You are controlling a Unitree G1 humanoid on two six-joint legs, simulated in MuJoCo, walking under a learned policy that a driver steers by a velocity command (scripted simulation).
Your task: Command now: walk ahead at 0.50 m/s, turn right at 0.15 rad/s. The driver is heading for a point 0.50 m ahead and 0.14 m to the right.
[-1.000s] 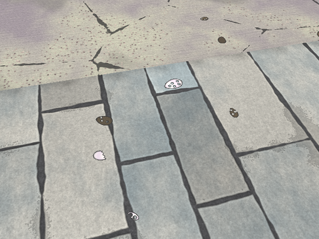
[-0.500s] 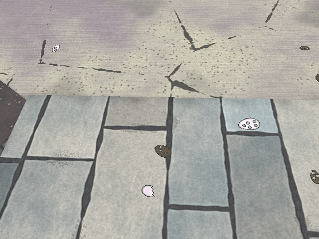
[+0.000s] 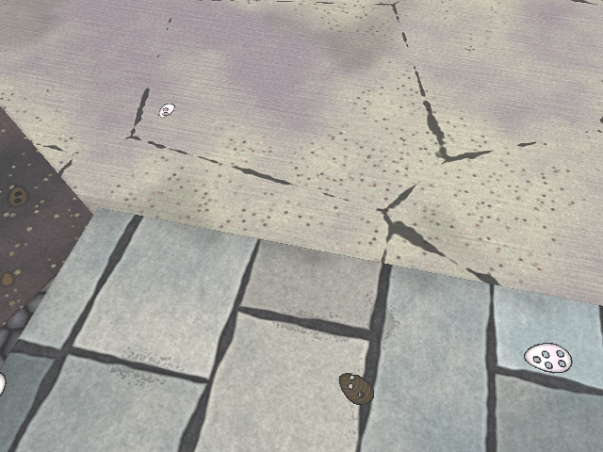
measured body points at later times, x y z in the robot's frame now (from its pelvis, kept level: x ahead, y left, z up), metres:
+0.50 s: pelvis +0.27 -0.07 +0.00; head +0.30 -0.08 +0.44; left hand +0.38 +0.20 -0.13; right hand +0.34 -0.35 -0.12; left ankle +0.36 +0.09 -0.67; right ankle +0.26 -0.10 -0.75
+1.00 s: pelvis +0.44 -0.07 -0.01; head +0.47 -0.06 +0.44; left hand +0.60 +0.14 -0.16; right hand +0.44 -0.33 -0.13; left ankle +0.55 -0.03 -0.75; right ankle +0.36 -0.19 -0.71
